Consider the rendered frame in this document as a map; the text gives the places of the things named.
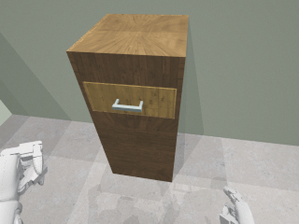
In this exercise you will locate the robot left forearm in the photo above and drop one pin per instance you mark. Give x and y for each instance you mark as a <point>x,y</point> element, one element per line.
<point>10,212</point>

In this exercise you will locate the cabinet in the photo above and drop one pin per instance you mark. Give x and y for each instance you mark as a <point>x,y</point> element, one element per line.
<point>139,50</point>

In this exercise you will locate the drawer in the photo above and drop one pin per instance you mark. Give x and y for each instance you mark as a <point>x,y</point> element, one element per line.
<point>157,101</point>

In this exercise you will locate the left robot hand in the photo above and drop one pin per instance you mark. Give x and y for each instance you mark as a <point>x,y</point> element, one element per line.
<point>26,160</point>

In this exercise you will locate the handle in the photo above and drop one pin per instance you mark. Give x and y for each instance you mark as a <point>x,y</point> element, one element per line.
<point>131,108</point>

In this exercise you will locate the right robot hand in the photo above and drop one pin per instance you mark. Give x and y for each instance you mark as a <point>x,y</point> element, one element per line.
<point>240,213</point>

